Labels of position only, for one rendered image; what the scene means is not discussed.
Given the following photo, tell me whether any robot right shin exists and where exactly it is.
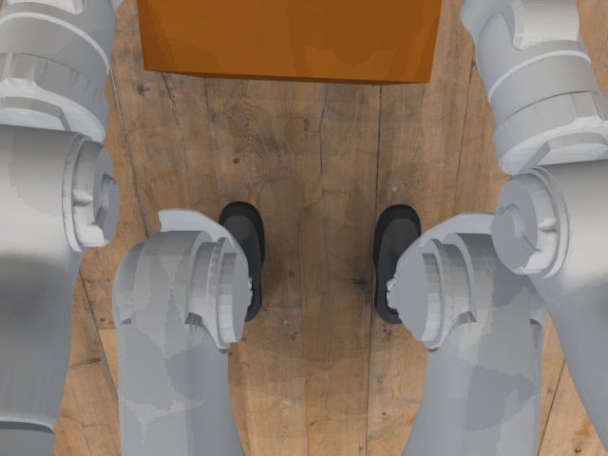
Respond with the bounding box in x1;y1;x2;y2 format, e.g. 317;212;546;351
387;212;547;331

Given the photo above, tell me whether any robot left upper arm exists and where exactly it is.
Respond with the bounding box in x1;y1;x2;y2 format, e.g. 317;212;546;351
0;123;120;456

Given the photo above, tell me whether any robot left forearm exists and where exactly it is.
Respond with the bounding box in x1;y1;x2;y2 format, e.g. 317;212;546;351
0;0;123;143

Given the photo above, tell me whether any robot right upper arm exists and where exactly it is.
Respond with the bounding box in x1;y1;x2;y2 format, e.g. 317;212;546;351
490;159;608;453

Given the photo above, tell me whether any robot left shin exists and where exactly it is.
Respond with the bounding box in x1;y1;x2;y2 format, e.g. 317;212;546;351
112;208;253;329

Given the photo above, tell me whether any carton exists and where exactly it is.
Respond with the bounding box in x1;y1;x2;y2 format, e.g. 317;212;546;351
137;0;443;86

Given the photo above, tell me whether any robot right forearm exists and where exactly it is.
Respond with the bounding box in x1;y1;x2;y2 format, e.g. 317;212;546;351
460;0;608;176

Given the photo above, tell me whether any robot shin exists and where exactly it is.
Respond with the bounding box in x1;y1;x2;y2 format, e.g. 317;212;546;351
112;208;253;329
387;212;547;331

